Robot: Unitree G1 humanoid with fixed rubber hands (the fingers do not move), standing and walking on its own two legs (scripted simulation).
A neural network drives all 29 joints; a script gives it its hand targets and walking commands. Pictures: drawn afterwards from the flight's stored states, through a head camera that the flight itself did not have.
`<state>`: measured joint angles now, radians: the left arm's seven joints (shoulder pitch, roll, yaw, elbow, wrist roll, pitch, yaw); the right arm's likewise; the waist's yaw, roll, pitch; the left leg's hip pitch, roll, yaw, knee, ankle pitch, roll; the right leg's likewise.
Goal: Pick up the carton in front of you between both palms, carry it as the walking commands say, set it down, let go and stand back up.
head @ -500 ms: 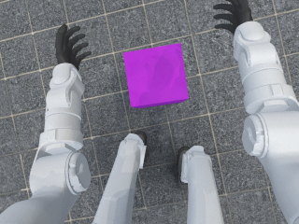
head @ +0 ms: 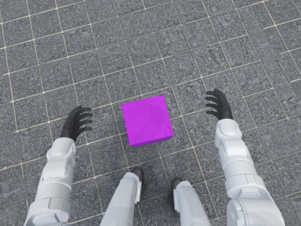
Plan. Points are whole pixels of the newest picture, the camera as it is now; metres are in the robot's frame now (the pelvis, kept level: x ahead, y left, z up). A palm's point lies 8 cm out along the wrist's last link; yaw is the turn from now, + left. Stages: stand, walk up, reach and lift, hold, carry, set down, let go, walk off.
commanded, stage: let go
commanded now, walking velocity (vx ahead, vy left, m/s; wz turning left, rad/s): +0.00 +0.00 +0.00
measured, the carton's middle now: (148, 123) +0.43 +0.07 -0.58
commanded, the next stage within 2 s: stand in 1.02 s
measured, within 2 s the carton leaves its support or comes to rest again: neither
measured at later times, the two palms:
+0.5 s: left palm (51, 181) +0.20 +0.23 +0.00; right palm (270, 167) +0.27 -0.22 -0.02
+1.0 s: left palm (48, 181) +0.20 +0.23 +0.00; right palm (282, 192) +0.22 -0.23 +0.00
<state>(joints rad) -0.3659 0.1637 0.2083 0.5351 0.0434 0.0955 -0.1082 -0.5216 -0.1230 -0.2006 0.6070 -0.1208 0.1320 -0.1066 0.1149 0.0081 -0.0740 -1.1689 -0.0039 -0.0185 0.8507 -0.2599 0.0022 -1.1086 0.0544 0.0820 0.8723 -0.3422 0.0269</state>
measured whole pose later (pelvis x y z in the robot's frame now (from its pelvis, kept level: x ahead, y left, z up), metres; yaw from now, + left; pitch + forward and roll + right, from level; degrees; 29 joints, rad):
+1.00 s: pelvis +0.05 -0.01 +0.06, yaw +3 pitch -4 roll +0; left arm 0.21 0.23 0.03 0.38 0.01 0.22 -0.02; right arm 0.22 -0.20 -0.03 0.46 0.00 0.10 0.03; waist 0.00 -0.01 0.08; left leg -0.15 -0.02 -0.05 0.48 -0.25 -0.01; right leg -0.07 0.01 0.05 0.47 -0.33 0.00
